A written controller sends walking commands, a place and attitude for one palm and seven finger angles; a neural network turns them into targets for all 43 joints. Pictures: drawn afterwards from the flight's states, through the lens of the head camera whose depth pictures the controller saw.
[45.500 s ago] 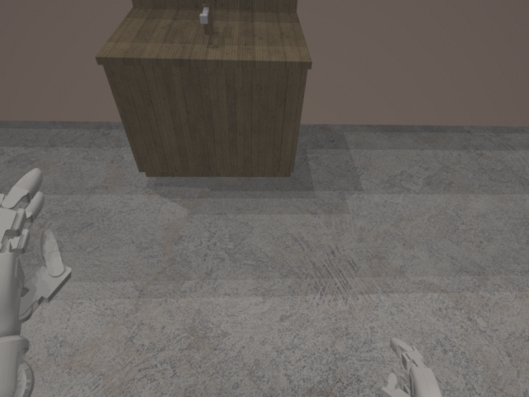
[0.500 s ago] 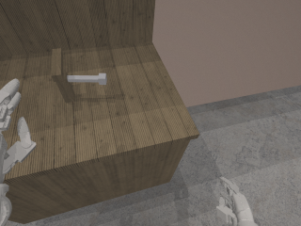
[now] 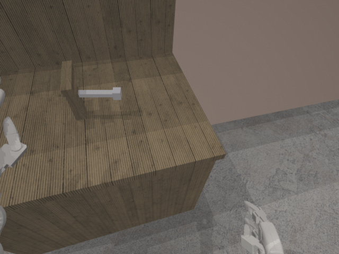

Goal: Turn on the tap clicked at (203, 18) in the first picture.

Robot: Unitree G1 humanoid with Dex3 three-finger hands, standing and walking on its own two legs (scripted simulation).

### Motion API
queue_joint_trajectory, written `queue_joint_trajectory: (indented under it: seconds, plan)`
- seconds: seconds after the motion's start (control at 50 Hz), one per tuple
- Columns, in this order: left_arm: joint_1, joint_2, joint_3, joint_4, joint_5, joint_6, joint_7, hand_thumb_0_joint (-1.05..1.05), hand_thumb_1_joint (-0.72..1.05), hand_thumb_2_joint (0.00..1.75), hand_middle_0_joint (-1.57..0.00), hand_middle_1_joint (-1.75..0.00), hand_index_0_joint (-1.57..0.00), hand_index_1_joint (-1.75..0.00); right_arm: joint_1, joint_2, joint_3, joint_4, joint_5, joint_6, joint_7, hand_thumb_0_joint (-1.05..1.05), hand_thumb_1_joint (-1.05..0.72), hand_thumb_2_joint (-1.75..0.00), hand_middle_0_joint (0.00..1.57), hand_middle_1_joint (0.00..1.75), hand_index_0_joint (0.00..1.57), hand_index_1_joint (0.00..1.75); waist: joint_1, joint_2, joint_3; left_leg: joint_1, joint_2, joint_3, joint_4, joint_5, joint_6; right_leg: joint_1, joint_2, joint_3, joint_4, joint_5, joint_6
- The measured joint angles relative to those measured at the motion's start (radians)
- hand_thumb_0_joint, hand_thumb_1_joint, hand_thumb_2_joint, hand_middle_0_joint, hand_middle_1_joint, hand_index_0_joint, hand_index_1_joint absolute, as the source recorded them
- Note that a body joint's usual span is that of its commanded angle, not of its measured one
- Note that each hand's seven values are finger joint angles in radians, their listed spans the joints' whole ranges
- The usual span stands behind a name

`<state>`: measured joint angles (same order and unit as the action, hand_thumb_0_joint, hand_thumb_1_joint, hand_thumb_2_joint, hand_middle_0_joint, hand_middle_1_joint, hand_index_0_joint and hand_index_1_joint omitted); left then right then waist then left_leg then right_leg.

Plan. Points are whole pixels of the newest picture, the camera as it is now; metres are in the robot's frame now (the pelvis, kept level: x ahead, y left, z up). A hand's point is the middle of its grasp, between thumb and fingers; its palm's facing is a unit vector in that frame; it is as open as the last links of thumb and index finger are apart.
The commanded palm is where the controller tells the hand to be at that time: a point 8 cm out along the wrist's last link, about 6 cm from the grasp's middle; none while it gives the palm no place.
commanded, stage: come to a stop and stand still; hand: left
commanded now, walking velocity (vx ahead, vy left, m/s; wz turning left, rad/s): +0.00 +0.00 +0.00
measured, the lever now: (117, 93) +0.54 +0.22 +0.03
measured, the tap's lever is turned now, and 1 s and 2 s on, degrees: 77 77 77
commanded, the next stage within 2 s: look again from close up in 0.70 s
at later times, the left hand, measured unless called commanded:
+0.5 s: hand (45, 160) +0.23 +0.25 +0.16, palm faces +0.38 -0.86 -0.33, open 7.4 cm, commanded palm +0.17 +0.28 +0.18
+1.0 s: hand (41, 161) +0.23 +0.25 +0.15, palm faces +0.40 -0.85 -0.34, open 7.4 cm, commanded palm +0.17 +0.28 +0.18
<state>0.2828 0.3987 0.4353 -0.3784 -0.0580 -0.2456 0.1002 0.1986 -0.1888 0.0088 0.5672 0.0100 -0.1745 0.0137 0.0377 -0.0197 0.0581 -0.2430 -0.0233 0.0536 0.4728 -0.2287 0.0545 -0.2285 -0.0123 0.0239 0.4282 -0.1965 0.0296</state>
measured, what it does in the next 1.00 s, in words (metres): stands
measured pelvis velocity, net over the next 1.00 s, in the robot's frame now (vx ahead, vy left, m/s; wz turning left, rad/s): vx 0.01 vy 0.00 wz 0.02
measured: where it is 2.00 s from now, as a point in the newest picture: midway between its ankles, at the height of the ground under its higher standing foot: outside the picture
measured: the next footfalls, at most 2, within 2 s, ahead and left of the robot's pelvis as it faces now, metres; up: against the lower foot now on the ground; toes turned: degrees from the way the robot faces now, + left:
none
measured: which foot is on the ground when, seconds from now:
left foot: down 0.00-1.00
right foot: down 0.00-1.00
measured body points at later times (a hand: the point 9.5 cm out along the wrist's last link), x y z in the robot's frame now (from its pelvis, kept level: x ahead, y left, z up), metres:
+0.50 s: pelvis +0.01 +0.00 +0.00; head +0.02 +0.02 +0.45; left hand +0.20 +0.29 +0.17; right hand +0.19 -0.22 -0.06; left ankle +0.02 +0.08 -0.74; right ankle +0.02 -0.14 -0.74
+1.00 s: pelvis +0.01 +0.00 +0.00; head +0.03 +0.02 +0.45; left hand +0.20 +0.30 +0.17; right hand +0.20 -0.22 -0.07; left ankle +0.02 +0.08 -0.74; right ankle +0.02 -0.14 -0.74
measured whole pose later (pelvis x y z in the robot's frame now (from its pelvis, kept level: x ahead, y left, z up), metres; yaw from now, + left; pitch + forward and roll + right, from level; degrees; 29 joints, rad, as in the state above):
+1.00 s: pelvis +0.01 +0.00 +0.00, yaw +1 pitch -1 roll -1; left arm 0.40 0.34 0.34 -0.44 -0.04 -0.20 0.10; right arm 0.20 -0.19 0.02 0.57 0.01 -0.12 -0.03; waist 0.03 -0.03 0.06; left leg -0.20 -0.02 0.04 0.43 -0.22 0.05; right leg -0.16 -0.01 0.01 0.36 -0.18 0.03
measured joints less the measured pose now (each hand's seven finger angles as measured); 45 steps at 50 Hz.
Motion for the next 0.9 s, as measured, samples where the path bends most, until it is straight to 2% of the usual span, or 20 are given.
queue_joint_trajectory:
  seconds: [0.06,0.12,0.2,0.28,0.34,0.4,0.46,0.54,0.72,0.9]
  plan:
    - [0.111,-0.061,-0.101,-0.041,0.01,-0.002,-0.013,0.01,0.9,0.9,-0.2,-0.3,-0.21,-0.3,0.013,-0.007,-0.002,-0.004,0.006,0.002,0.002,0.01,-0.91,-0.9,0.2,0.3,0.2,0.3,-0.018,0.016,-0.019,0.008,-0.006,0.005,0.007,-0.01,0.006,0.004,-0.006,0.006,0.012,-0.012,0.009]
    - [0.17,-0.058,-0.143,-0.041,0.019,-0.001,-0.03,0.01,0.89,0.9,-0.21,-0.3,-0.21,-0.3,0.026,0.001,0.004,0.005,0.006,0.015,-0.016,0.01,-0.91,-0.9,0.2,0.3,0.2,0.3,-0.022,0.004,-0.029,0.013,-0.006,0.001,0.01,-0.014,0.004,0.011,-0.006,0.001,0.015,-0.017,0.008]
    - [0.134,-0.014,-0.092,-0.005,0.016,0.001,-0.021,0.01,0.89,0.9,-0.21,-0.3,-0.22,-0.3,0.041,0.009,0.012,0.015,0.004,0.024,-0.04,0.01,-0.91,-0.9,0.2,0.3,0.2,0.3,-0.007,-0.023,-0.021,0.012,0.0,-0.014,0.012,-0.011,-0.002,0.019,0.0,-0.014,0.008,-0.014,0.0]
    - [0.06,-0.025,-0.044,-0.011,0.013,-0.003,0.003,0.01,0.89,0.9,-0.21,-0.3,-0.22,-0.3,0.041,-0.001,0.013,0.025,0.0,0.009,-0.042,0.01,-0.91,-0.9,0.2,0.3,0.2,0.3,0.011,-0.03,-0.007,0.013,0.005,-0.022,0.011,-0.007,-0.005,0.029,0.005,-0.022,-0.009,-0.004,-0.005]
    - [0.045,-0.056,-0.057,-0.042,0.017,-0.015,0.014,0.01,0.89,0.9,-0.21,-0.3,-0.21,-0.3,0.033,-0.008,0.01,0.029,-0.002,-0.003,-0.035,0.01,-0.91,-0.9,0.2,0.3,0.2,0.3,0.014,-0.025,-0.011,0.019,0.006,-0.019,0.004,-0.006,-0.005,0.037,0.006,-0.019,-0.023,0.002,-0.003]
    - [0.061,-0.077,-0.092,-0.051,0.026,-0.021,0.01,0.01,0.89,0.9,-0.2,-0.3,-0.21,-0.3,0.023,-0.011,0.006,0.026,-0.004,-0.001,-0.029,0.01,-0.91,-0.9,0.2,0.3,0.2,0.3,0.005,-0.015,-0.023,0.024,0.006,-0.014,-0.004,-0.007,-0.004,0.042,0.006,-0.014,-0.035,0.006,-0.001]
    - [0.088,-0.068,-0.107,-0.034,0.031,-0.014,-0.001,0.01,0.89,0.9,-0.2,-0.3,-0.21,-0.3,0.011,-0.005,0.007,0.018,-0.005,0.011,-0.03,0.01,-0.91,-0.9,0.2,0.3,0.2,0.3,-0.011,-0.008,-0.03,0.028,0.006,-0.012,-0.013,-0.006,-0.004,0.046,0.006,-0.011,-0.045,0.008,0.0]
    - [0.115,-0.043,-0.092,-0.015,0.025,0.009,-0.01,0.01,0.89,0.9,-0.21,-0.3,-0.21,-0.3,0.004,0.004,0.01,0.005,-0.003,0.028,-0.036,0.01,-0.91,-0.9,0.2,0.3,0.2,0.3,-0.022,-0.009,-0.023,0.032,0.007,-0.012,-0.021,-0.004,-0.005,0.051,0.008,-0.012,-0.055,0.011,-0.001]
    - [0.126,-0.041,-0.074,-0.09,0.016,0.015,-0.002,0.01,0.89,0.9,-0.21,-0.3,-0.21,-0.3,0.008,-0.002,0.008,0.009,-0.004,0.039,-0.038,0.01,-0.91,-0.9,0.2,0.3,0.2,0.3,-0.001,-0.011,-0.001,0.038,0.005,-0.017,-0.026,-0.003,-0.005,0.061,0.006,-0.017,-0.064,0.012,0.0]
    - [0.119,-0.057,-0.091,-0.037,0.018,0.039,0.0,0.01,0.89,0.9,-0.21,-0.3,-0.21,-0.3,0.0,0.0,0.006,0.008,0.0,0.057,-0.043,0.01,-0.91,-0.9,0.2,0.3,0.2,0.3,-0.002,-0.002,-0.009,0.047,0.003,-0.015,-0.038,0.001,-0.003,0.068,0.004,-0.014,-0.073,0.016,0.002]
